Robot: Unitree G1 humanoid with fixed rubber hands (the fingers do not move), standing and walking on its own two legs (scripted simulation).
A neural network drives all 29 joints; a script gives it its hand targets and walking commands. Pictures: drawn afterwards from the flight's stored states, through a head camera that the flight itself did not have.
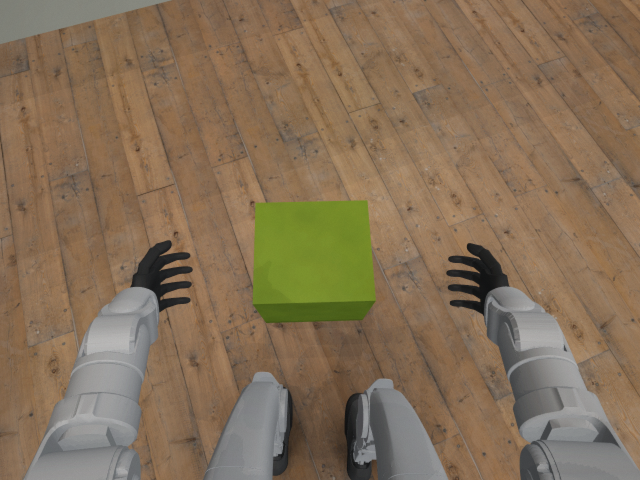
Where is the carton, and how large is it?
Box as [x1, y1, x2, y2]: [253, 200, 375, 322]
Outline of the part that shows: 366,200 269,202 255,204 253,304 266,322 362,319 375,300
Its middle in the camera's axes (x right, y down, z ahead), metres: -0.01 +0.06 +1.02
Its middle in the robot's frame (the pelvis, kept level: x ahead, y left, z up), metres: +0.53 +0.04 -0.56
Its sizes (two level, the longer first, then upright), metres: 0.272 0.248 0.259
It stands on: the floor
